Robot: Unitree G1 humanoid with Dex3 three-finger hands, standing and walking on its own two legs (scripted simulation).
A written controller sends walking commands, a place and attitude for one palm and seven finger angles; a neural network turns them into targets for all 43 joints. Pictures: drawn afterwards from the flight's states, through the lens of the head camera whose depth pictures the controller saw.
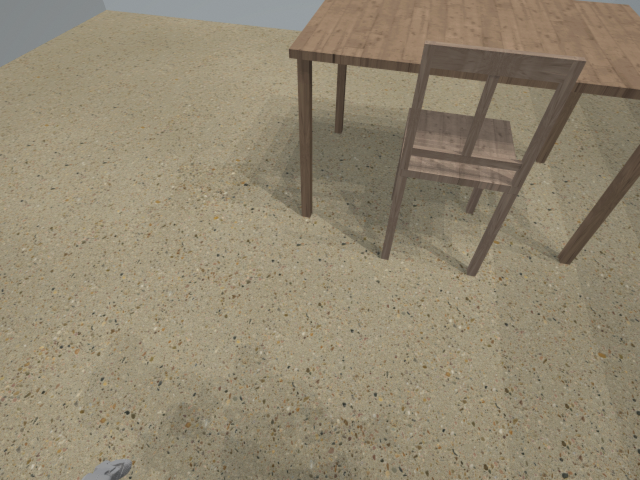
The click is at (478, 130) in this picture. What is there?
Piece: chair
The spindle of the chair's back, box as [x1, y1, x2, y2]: [462, 75, 499, 155]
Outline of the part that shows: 499,76 488,75 462,151 462,154 464,155 471,154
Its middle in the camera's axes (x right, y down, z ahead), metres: +0.45 -0.34 +1.09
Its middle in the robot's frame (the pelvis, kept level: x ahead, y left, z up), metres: +1.06 -0.40 -0.09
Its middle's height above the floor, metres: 0.68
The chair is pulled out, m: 0.00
